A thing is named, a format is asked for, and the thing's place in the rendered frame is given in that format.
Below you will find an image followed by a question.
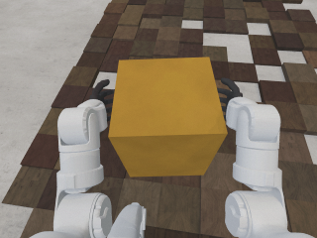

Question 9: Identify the left robot hand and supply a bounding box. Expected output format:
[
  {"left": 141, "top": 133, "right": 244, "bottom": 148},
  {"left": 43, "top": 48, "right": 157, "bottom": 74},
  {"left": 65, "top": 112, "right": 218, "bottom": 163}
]
[{"left": 89, "top": 79, "right": 115, "bottom": 122}]

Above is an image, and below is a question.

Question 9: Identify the left robot upper arm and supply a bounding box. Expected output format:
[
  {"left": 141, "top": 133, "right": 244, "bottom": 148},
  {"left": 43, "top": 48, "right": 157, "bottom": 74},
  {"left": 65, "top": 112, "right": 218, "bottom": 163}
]
[{"left": 30, "top": 192, "right": 113, "bottom": 238}]

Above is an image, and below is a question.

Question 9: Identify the robot right forearm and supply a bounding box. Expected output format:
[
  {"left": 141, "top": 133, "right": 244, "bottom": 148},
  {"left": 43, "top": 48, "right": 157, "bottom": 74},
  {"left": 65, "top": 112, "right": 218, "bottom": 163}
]
[{"left": 226, "top": 96, "right": 288, "bottom": 225}]

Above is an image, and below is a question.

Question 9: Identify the carton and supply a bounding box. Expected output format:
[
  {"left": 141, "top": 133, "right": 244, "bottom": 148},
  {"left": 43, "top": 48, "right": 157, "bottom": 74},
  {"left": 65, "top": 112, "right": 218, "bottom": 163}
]
[{"left": 108, "top": 57, "right": 228, "bottom": 178}]

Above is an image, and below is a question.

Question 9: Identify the right robot hand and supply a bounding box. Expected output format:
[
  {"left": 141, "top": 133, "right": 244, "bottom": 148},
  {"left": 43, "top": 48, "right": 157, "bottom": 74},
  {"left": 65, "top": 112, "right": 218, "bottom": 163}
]
[{"left": 217, "top": 77, "right": 243, "bottom": 121}]

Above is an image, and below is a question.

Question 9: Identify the left robot shin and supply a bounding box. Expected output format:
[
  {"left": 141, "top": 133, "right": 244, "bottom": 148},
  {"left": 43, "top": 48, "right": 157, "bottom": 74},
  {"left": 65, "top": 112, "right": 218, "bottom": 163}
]
[{"left": 132, "top": 202, "right": 145, "bottom": 238}]

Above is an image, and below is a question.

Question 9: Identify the robot left forearm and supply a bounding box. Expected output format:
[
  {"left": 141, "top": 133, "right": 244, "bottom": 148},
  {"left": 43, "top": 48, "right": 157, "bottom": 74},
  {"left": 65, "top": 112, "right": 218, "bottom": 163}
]
[{"left": 53, "top": 99, "right": 108, "bottom": 230}]

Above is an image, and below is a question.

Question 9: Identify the robot left thigh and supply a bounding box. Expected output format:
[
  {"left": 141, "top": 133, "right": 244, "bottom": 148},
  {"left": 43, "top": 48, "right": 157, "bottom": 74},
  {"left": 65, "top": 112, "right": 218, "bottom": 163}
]
[{"left": 107, "top": 204, "right": 147, "bottom": 238}]

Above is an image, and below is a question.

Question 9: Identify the right robot upper arm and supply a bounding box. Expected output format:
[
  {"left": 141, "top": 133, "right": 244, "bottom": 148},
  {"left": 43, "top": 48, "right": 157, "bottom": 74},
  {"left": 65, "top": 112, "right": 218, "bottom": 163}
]
[{"left": 225, "top": 190, "right": 315, "bottom": 238}]

